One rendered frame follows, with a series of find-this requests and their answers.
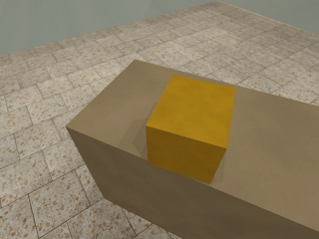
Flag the pedestal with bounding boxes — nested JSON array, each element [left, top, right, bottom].
[[66, 59, 319, 239]]

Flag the carton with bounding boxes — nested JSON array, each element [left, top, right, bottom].
[[146, 75, 235, 184]]

